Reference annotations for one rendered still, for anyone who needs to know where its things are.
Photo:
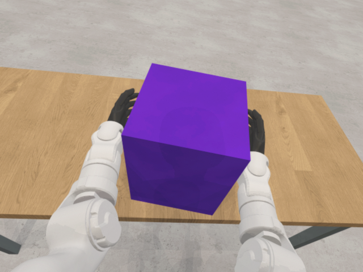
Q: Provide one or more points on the robot right hand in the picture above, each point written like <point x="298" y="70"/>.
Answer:
<point x="256" y="131"/>

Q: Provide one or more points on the table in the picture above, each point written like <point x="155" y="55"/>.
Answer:
<point x="47" y="119"/>

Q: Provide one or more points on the carton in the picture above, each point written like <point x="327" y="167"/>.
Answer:
<point x="186" y="141"/>

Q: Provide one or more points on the left robot forearm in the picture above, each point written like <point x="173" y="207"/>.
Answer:
<point x="100" y="170"/>

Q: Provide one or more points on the left robot upper arm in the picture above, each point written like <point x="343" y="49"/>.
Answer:
<point x="78" y="237"/>

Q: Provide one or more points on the right robot forearm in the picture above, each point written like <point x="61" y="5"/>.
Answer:
<point x="257" y="210"/>

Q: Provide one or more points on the robot left hand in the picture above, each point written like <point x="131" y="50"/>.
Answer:
<point x="121" y="111"/>

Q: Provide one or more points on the right robot upper arm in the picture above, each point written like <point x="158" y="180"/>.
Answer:
<point x="258" y="254"/>

